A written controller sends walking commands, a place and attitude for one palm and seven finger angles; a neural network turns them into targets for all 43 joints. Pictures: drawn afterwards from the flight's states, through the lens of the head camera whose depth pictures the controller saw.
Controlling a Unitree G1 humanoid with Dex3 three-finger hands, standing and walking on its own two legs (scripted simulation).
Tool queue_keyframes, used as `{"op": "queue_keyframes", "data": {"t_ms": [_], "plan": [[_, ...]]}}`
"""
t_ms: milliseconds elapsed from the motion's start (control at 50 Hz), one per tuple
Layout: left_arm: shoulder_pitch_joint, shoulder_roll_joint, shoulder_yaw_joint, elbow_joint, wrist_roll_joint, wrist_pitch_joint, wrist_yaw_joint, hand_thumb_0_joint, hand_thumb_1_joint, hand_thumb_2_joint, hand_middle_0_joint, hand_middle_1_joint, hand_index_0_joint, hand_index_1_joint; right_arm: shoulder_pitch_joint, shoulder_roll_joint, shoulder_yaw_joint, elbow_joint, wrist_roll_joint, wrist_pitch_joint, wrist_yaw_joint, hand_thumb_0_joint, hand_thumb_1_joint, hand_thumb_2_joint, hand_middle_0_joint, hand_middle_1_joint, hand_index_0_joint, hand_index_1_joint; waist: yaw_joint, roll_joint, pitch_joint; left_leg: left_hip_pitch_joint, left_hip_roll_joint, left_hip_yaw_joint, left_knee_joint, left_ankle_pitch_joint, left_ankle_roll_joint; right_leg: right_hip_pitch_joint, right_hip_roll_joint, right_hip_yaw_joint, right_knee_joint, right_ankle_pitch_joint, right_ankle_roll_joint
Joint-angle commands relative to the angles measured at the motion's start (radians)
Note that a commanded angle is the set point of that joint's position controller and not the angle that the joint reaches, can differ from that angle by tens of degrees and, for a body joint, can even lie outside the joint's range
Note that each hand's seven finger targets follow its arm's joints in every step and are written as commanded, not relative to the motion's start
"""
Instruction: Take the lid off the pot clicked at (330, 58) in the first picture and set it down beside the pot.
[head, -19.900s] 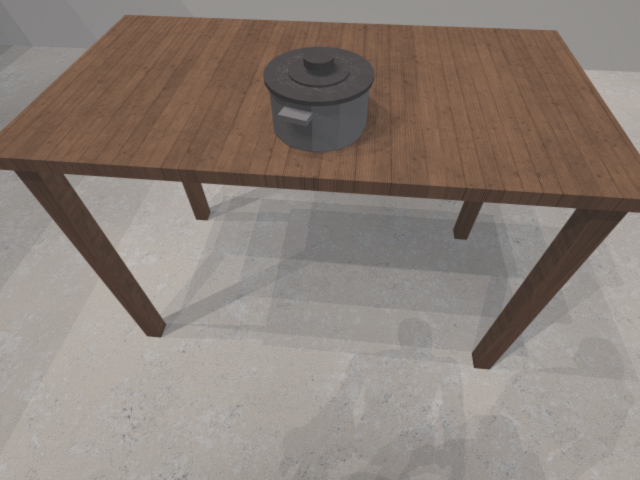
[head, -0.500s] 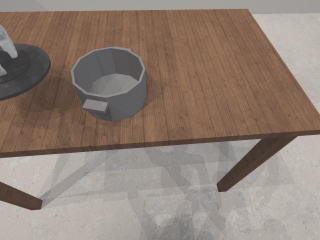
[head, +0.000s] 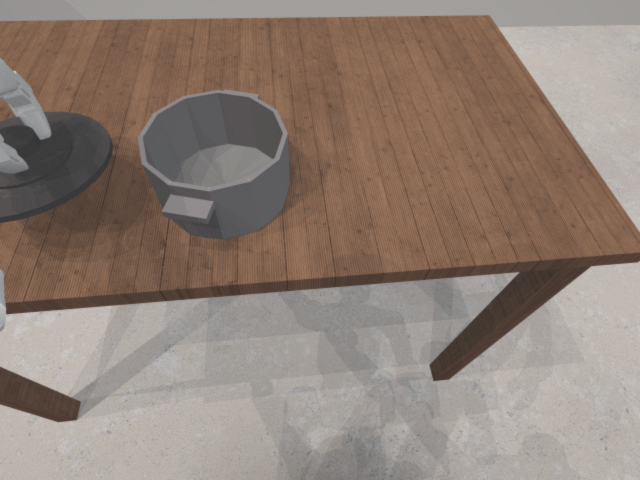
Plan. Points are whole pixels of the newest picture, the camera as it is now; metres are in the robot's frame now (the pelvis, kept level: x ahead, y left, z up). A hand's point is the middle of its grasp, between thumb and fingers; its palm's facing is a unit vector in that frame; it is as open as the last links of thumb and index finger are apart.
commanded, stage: lower the lid onto the table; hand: left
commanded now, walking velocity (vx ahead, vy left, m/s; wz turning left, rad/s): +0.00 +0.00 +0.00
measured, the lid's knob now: (12, 143) +0.49 +0.32 +0.14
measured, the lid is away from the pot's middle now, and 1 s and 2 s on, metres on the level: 0.22 0.23 0.24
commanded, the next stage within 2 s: open the fingers wide in 1.04 s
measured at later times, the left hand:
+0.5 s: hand (8, 166) +0.47 +0.32 +0.13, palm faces -0.46 -0.23 -0.86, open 8.3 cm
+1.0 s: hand (24, 184) +0.47 +0.32 +0.10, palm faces -0.50 -0.23 -0.83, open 8.3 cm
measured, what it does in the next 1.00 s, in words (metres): stands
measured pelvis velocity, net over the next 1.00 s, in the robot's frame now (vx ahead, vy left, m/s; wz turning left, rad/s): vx -0.01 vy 0.00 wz -0.03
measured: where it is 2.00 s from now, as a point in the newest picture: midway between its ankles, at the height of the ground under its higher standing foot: outside the picture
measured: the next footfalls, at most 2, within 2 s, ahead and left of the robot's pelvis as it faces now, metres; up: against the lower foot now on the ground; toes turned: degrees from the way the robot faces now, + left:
none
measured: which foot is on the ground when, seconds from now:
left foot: down 0.00-1.00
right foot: down 0.00-1.00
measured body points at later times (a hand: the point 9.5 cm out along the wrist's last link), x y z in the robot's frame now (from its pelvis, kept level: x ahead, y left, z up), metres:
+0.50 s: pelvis -0.01 +0.00 +0.00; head +0.08 +0.01 +0.44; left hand +0.49 +0.33 +0.18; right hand -0.02 -0.28 -0.12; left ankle -0.04 +0.07 -0.74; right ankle -0.02 -0.14 -0.74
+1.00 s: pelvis -0.01 +0.00 -0.01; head +0.08 +0.02 +0.43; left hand +0.49 +0.33 +0.15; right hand -0.04 -0.28 -0.12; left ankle -0.04 +0.07 -0.74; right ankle -0.02 -0.14 -0.74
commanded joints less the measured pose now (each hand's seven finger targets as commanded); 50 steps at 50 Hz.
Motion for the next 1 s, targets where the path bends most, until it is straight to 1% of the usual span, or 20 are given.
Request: {"op": "queue_keyframes", "data": {"t_ms": [0, 60, 80, 120, 140, 180, 220, 280, 320, 380, 400, 440, 480, 520, 580, 700, 740, 800, 860, 980], "plan": [[-0.569, 0.344, 0.072, -0.269, 0.009, -0.015, 0.066, 0.0, 0.539, 1.069, -0.784, -1.134, -0.794, -1.068, 0.102, -0.181, -0.062, -0.059, -0.006, -0.018, -0.016, 0.0, -0.9, -0.9, 0.2, 0.3, 0.2, 0.3, 0.007, 0.165, -0.481, 0.364, 0.017, -0.088, 0.04, 0.726, -0.019, 0.094, 0.062, -0.002, 0.027, 0.326, -0.043], [-0.517, 0.291, 0.027, -0.151, 0.004, -0.003, 0.062, 0.0, 0.539, 1.069, -0.784, -1.134, -0.794, -1.068, 0.107, -0.184, -0.06, -0.041, 0.001, -0.01, -0.021, 0.0, -0.9, -0.9, 0.2, 0.3, 0.2, 0.3, -0.015, 0.095, -0.399, 0.276, 0.009, -0.06, 0.033, 0.579, 0.001, 0.075, 0.061, -0.003, 0.021, 0.294, -0.039], [-0.521, 0.263, -0.005, -0.169, -0.009, -0.004, 0.059, 0.0, 0.539, 1.069, -0.784, -1.134, -0.794, -1.068, 0.109, -0.187, -0.06, -0.04, 0.008, -0.008, -0.023, 0.0, -0.9, -0.9, 0.2, 0.3, 0.2, 0.3, -0.016, 0.129, -0.4, 0.293, 0.015, -0.066, 0.028, 0.61, -0.01, 0.062, 0.059, -0.01, 0.02, 0.294, -0.045], [-0.59, 0.351, 0.063, -0.252, 0.007, -0.014, 0.071, 0.0, 0.539, 1.069, -0.784, -1.134, -0.794, -1.068, 0.11, -0.189, -0.061, -0.044, -0.002, -0.009, -0.023, 0.0, -0.9, -0.9, 0.2, 0.3, 0.2, 0.3, -0.005, 0.155, -0.481, 0.332, 0.014, -0.076, 0.042, 0.643, -0.008, 0.083, 0.063, 0.0, 0.031, 0.308, -0.043], [-0.603, 0.342, 0.053, -0.268, 0.01, -0.019, 0.074, 0.0, 0.539, 1.069, -0.784, -1.134, -0.794, -1.068, 0.112, -0.183, -0.061, -0.047, -0.004, -0.014, -0.026, 0.0, -0.9, -0.9, 0.2, 0.3, 0.2, 0.3, -0.006, 0.191, -0.504, 0.354, 0.013, -0.078, 0.048, 0.685, -0.012, 0.081, 0.064, 0.0, 0.035, 0.318, -0.044], [-0.506, 0.31, 0.033, -0.167, 0.0, -0.016, 0.071, 0.0, 0.539, 1.069, -0.784, -1.134, -0.794, -1.068, 0.124, -0.185, -0.059, -0.035, 0.002, -0.016, -0.032, 0.0, -0.9, -0.9, 0.2, 0.3, 0.2, 0.3, -0.015, 0.147, -0.437, 0.329, 0.017, -0.074, 0.056, 0.69, -0.017, 0.046, 0.067, -0.008, 0.032, 0.313, -0.043], [-0.548, 0.305, 0.025, -0.162, 0.003, -0.014, 0.073, 0.0, 0.539, 1.069, -0.784, -1.134, -0.794, -1.068, 0.12, -0.188, -0.057, -0.029, 0.001, -0.012, -0.031, 0.0, -0.9, -0.9, 0.2, 0.3, 0.2, 0.3, -0.021, 0.137, -0.424, 0.29, 0.013, -0.068, 0.049, 0.582, -0.008, 0.037, 0.066, -0.004, 0.032, 0.271, -0.04], [-0.55, 0.297, 0.018, -0.191, -0.002, -0.017, 0.08, 0.0, 0.539, 1.069, -0.784, -1.134, -0.794, -1.068, 0.123, -0.189, -0.058, -0.027, 0.001, -0.022, -0.039, 0.0, -0.9, -0.9, 0.2, 0.3, 0.2, 0.3, -0.016, 0.194, -0.45, 0.331, 0.019, -0.07, 0.06, 0.636, -0.018, 0.017, 0.066, -0.009, 0.041, 0.277, -0.047], [-0.563, 0.351, 0.057, -0.187, 0.013, -0.024, 0.085, 0.0, 0.539, 1.069, -0.784, -1.134, -0.794, -1.068, 0.132, -0.188, -0.053, -0.025, -0.003, -0.02, -0.042, 0.0, -0.9, -0.9, 0.2, 0.3, 0.2, 0.3, -0.016, 0.154, -0.469, 0.301, 0.014, -0.069, 0.067, 0.616, -0.012, 0.046, 0.069, -0.002, 0.049, 0.288, -0.041], [-0.525, 0.314, 0.025, -0.163, 0.003, -0.026, 0.084, 0.0, 0.539, 1.069, -0.784, -1.134, -0.794, -1.068, 0.134, -0.189, -0.055, -0.023, 0.002, -0.023, -0.046, 0.0, -0.9, -0.9, 0.2, 0.3, 0.2, 0.3, -0.019, 0.178, -0.451, 0.307, 0.019, -0.068, 0.072, 0.648, -0.022, 0.018, 0.069, -0.009, 0.053, 0.291, -0.044], [-0.51, 0.357, 0.065, -0.142, 0.015, -0.027, 0.088, 0.0, 0.539, 1.069, -0.784, -1.134, -0.794, -1.068, 0.138, -0.19, -0.053, -0.019, -0.002, -0.021, -0.044, 0.0, -0.9, -0.9, 0.2, 0.3, 0.2, 0.3, -0.013, 0.133, -0.45, 0.274, 0.015, -0.063, 0.079, 0.604, -0.013, 0.035, 0.071, -0.001, 0.059, 0.288, -0.037], [-0.54, 0.36, 0.058, -0.162, 0.015, -0.029, 0.09, 0.0, 0.539, 1.069, -0.784, -1.134, -0.794, -1.068, 0.134, -0.189, -0.052, -0.026, 0.0, -0.016, -0.044, 0.0, -0.9, -0.9, 0.2, 0.3, 0.2, 0.3, -0.013, 0.162, -0.458, 0.264, 0.012, -0.063, 0.073, 0.584, -0.012, 0.039, 0.069, -0.001, 0.061, 0.283, -0.04], [-0.53, 0.313, 0.022, -0.159, 0.006, -0.029, 0.09, 0.0, 0.539, 1.069, -0.784, -1.134, -0.794, -1.068, 0.134, -0.19, -0.054, -0.022, 0.004, -0.017, -0.048, 0.0, -0.9, -0.9, 0.2, 0.3, 0.2, 0.3, -0.018, 0.199, -0.453, 0.301, 0.022, -0.069, 0.083, 0.654, -0.026, -0.005, 0.071, -0.01, 0.066, 0.285, -0.045], [-0.54, 0.356, 0.06, -0.155, 0.022, -0.032, 0.098, 0.0, 0.539, 1.069, -0.784, -1.134, -0.794, -1.068, 0.142, -0.188, -0.052, -0.022, -0.001, -0.016, -0.048, 0.0, -0.9, -0.9, 0.2, 0.3, 0.2, 0.3, -0.016, 0.191, -0.469, 0.301, 0.021, -0.075, 0.095, 0.644, -0.024, -0.006, 0.075, -0.005, 0.07, 0.274, -0.041], [-0.499, 0.291, 0.011, -0.108, 0.011, -0.03, 0.091, 0.0, 0.539, 1.069, -0.784, -1.134, -0.794, -1.068, 0.148, -0.192, -0.052, -0.013, 0.004, -0.018, -0.051, 0.0, -0.9, -0.9, 0.2, 0.3, 0.2, 0.3, -0.025, 0.181, -0.434, 0.291, 0.025, -0.072, 0.098, 0.644, -0.031, -0.046, 0.077, -0.016, 0.074, 0.258, -0.042], [-0.58, 0.345, 0.052, -0.184, 0.018, -0.043, 0.104, 0.0, 0.539, 1.069, -0.784, -1.134, -0.794, -1.068, 0.163, -0.191, -0.054, -0.006, -0.004, -0.021, -0.058, 0.0, -0.9, -0.9, 0.2, 0.3, 0.2, 0.3, -0.021, 0.213, -0.515, 0.327, 0.033, -0.086, 0.117, 0.686, -0.039, -0.053, 0.08, -0.01, 0.093, 0.26, -0.038], [-0.553, 0.299, 0.025, -0.137, 0.017, -0.041, 0.101, 0.0, 0.539, 1.069, -0.784, -1.134, -0.794, -1.068, 0.168, -0.185, -0.056, -0.001, -0.002, -0.024, -0.058, 0.0, -0.9, -0.9, 0.2, 0.3, 0.2, 0.3, -0.031, 0.205, -0.486, 0.317, 0.032, -0.078, 0.125, 0.681, -0.035, -0.073, 0.081, -0.011, 0.091, 0.259, -0.035], [-0.525, 0.37, 0.075, -0.133, 0.023, -0.047, 0.105, 0.0, 0.539, 1.069, -0.784, -1.134, -0.794, -1.068, 0.167, -0.191, -0.053, -0.003, -0.002, -0.018, -0.058, 0.0, -0.9, -0.9, 0.2, 0.3, 0.2, 0.3, -0.019, 0.163, -0.493, 0.266, 0.026, -0.07, 0.131, 0.657, -0.03, -0.037, 0.08, -0.004, 0.105, 0.28, -0.034], [-0.501, 0.329, 0.039, -0.076, 0.025, -0.045, 0.106, 0.0, 0.539, 1.069, -0.784, -1.134, -0.794, -1.068, 0.169, -0.189, -0.05, -0.004, 0.003, -0.014, -0.059, 0.0, -0.9, -0.9, 0.2, 0.3, 0.2, 0.3, -0.03, 0.151, -0.434, 0.218, 0.022, -0.066, 0.127, 0.574, -0.025, -0.063, 0.081, -0.011, 0.104, 0.243, -0.037], [-0.48, 0.357, 0.046, -0.086, 0.021, -0.059, 0.108, 0.0, 0.539, 1.069, -0.784, -1.134, -0.794, -1.068, 0.17, -0.191, -0.044, -0.008, 0.004, -0.013, -0.072, 0.0, -0.9, -0.9, 0.2, 0.3, 0.2, 0.3, -0.03, 0.161, -0.455, 0.197, 0.02, -0.051, 0.146, 0.566, -0.018, -0.056, 0.083, -0.009, 0.123, 0.257, -0.038]]}}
